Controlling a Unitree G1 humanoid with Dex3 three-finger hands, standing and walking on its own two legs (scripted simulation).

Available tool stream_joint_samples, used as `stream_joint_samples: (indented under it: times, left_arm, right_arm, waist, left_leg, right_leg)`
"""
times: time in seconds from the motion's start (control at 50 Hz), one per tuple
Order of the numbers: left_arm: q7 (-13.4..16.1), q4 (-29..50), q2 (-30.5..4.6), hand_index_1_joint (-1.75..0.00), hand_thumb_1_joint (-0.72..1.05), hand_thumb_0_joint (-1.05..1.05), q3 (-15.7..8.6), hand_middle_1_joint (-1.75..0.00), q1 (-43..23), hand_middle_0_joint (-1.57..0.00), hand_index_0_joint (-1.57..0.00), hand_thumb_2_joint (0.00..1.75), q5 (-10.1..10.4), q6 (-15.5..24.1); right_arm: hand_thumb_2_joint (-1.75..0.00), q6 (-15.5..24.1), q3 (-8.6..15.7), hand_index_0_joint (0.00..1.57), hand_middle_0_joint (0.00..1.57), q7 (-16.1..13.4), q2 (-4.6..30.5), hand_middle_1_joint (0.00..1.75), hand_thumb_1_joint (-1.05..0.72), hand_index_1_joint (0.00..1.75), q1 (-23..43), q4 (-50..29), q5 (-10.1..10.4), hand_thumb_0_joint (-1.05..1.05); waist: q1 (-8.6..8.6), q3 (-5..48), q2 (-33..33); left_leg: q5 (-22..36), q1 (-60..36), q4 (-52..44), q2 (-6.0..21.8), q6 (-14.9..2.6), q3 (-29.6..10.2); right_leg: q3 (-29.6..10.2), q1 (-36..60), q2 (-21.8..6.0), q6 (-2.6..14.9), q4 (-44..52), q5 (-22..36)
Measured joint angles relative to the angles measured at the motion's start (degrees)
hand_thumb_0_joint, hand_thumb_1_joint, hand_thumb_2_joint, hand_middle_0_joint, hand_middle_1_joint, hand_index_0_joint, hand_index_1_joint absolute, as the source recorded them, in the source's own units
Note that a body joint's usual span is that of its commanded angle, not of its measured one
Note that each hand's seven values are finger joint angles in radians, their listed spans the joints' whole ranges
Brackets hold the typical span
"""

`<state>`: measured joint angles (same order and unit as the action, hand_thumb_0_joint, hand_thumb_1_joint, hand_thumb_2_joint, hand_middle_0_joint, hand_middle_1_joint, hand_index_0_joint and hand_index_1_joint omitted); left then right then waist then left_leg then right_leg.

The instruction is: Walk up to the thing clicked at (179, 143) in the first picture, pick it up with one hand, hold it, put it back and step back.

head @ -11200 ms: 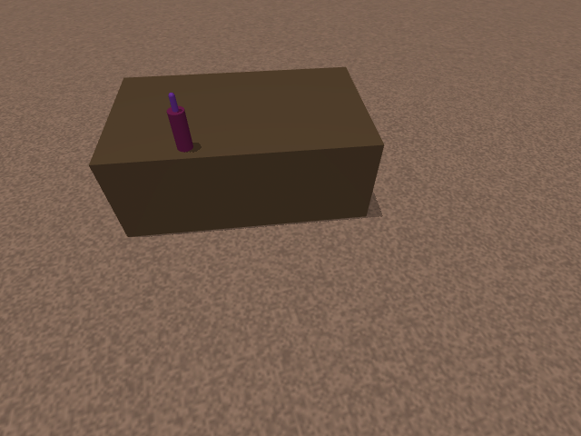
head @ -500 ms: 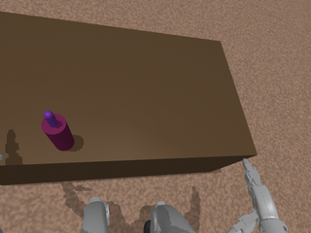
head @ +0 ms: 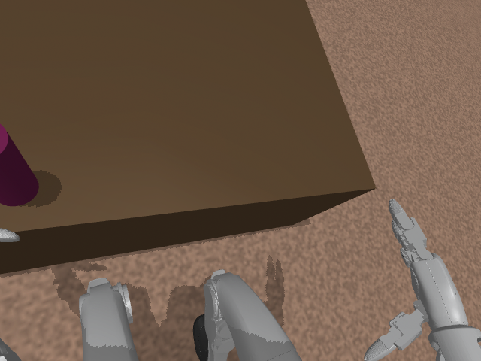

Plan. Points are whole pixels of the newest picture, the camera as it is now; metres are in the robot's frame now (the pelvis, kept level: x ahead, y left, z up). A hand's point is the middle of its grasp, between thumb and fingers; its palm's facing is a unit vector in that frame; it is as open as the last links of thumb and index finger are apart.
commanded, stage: close in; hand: left
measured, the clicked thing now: out of the picture +0.44 +0.26 -0.03
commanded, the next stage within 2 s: rest palm in 0.36 s
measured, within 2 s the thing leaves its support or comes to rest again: leaves its support in 1.96 s
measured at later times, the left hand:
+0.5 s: hand out of the picture +0.43 +0.26 -0.07, palm faces +0.30 -0.95 +0.02, open 17.6 cm
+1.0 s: hand out of the picture +0.46 +0.28 -0.05, palm faces +0.36 -0.93 -0.01, open 15.0 cm
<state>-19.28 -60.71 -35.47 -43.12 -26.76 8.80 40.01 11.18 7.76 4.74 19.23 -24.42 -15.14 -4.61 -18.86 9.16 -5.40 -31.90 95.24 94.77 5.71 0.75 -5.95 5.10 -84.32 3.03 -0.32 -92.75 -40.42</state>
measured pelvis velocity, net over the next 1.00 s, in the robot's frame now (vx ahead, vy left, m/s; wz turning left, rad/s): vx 0.01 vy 0.00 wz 0.01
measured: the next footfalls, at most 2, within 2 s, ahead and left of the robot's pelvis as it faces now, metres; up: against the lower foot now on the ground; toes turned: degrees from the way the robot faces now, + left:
none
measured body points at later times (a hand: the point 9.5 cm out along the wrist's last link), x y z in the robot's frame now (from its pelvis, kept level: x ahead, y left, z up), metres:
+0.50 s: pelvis +0.00 +0.00 +0.00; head +0.19 +0.09 +0.41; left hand +0.41 +0.31 -0.07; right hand +0.20 -0.24 +0.12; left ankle +0.08 +0.13 -0.53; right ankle +0.03 -0.13 -0.53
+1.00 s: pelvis +0.01 +0.00 +0.01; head +0.19 +0.09 +0.41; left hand +0.43 +0.32 -0.05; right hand +0.20 -0.24 +0.11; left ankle +0.08 +0.13 -0.53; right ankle +0.03 -0.13 -0.53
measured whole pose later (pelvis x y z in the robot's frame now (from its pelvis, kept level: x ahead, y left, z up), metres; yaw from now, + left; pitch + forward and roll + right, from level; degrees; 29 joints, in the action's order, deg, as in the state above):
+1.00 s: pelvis +0.01 +0.00 +0.01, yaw +1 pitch +32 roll -6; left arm -3.6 -59.2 -30.7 -35.1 -31.1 4.2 39.6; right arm 0.9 6.3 7.1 18.8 -28.8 -25.3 -3.6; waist -17.7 9.5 -2.7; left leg -32.1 93.5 93.2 5.3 0.4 -4.2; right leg 3.5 -83.5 2.5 -0.7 -92.1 -40.8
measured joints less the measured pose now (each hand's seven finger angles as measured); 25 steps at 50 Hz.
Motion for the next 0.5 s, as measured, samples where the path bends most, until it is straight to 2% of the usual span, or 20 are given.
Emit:
stream_joint_samples:
  times: [0.08, 0.14, 0.26, 0.34, 0.42, 0.5]
  left_arm:
    - [2.3, 4.4, 1.0, -0.06, -0.57, -0.01, 1.8, -0.06, 0.5, -0.07, -0.08, 0.01, -1.6, -0.7]
    - [3.6, 5.4, 1.3, -0.05, -0.57, -0.01, 3.6, -0.06, 0.3, -0.08, -0.09, 0.0, -2.1, -1.6]
    - [7.2, 3.4, 3.2, -0.05, -0.59, -0.01, 6.5, -0.06, -0.2, -0.09, -0.1, 0.0, -1.1, -2.9]
    - [9.9, 2.6, 5.3, -0.05, -0.6, -0.01, 6.7, -0.06, 0.3, -0.09, -0.1, 0.0, -1.1, -2.5]
    - [11.2, 3.7, 7.4, -0.05, -0.6, -0.01, 7.5, -0.06, 0.4, -0.08, -0.1, 0.0, -1.0, -1.2]
    - [11.9, 4.8, 8.0, -0.05, -0.6, -0.01, 9.0, -0.06, 0.4, -0.08, -0.1, 0.0, -2.7, -0.4]
  right_arm:
    - [-0.05, -1.3, 1.3, 0.06, 0.07, 0.4, 0.0, 0.05, 0.5, 0.06, -3.0, -2.3, 0.1, -0.01]
    - [-0.05, -2.6, 1.4, 0.06, 0.07, 0.3, -0.3, 0.05, 0.5, 0.06, -3.9, -2.6, 0.0, -0.01]
    - [-0.05, -4.5, -0.4, 0.06, 0.07, 0.3, -1.1, 0.05, 0.51, 0.06, -3.7, -4.2, 0.4, -0.01]
    - [-0.05, -5.3, -1.4, 0.06, 0.07, 0.7, -0.8, 0.05, 0.51, 0.06, -4.2, -6.2, 0.9, -0.01]
    - [-0.05, -5.5, -0.7, 0.06, 0.07, 0.8, -0.2, 0.05, 0.51, 0.06, -5.2, -8.7, 1.3, -0.01]
    - [-0.05, -5.8, 0.3, 0.06, 0.07, 1.1, 0.3, 0.05, 0.51, 0.06, -5.5, -9.8, 1.3, -0.01]
  waist:
    - [-0.96, 0.2, -0.4]
    - [-0.98, 0.2, 0.8]
    - [0.44, -0.2, 4.3]
    - [1.48, 0.0, 5.0]
    - [2.15, 0.2, 3.6]
    - [1.85, 0.4, 1.9]
  left_leg:
    - [0.3, 0.0, 0.1, -0.3, 0.46, -0.8]
    - [0.6, -0.3, -0.2, -0.4, 0.45, -1.1]
    - [0.7, -1.1, -1.2, -0.3, -0.3, 0.1]
    - [0.3, -1.3, -1.3, -0.2, -0.77, 1.5]
    - [-0.1, -1.7, -1.1, -0.3, -0.73, 2.2]
    - [-0.3, -1.9, -1.1, -0.5, -0.32, 1.7]
  right_leg:
    - [0.8, 0.3, -0.1, 0.37, -0.1, 0.1]
    - [1.1, 0.8, -0.1, 0.37, 0.5, 0.4]
    - [0.0, 1.2, -0.3, -0.31, 1.3, 0.8]
    - [-1.4, 0.7, -0.5, -0.71, 0.8, 0.4]
    - [-2.0, 0.7, -0.7, -0.7, 0.0, -0.3]
    - [-1.5, 1.1, -0.7, -0.35, 0.0, -0.6]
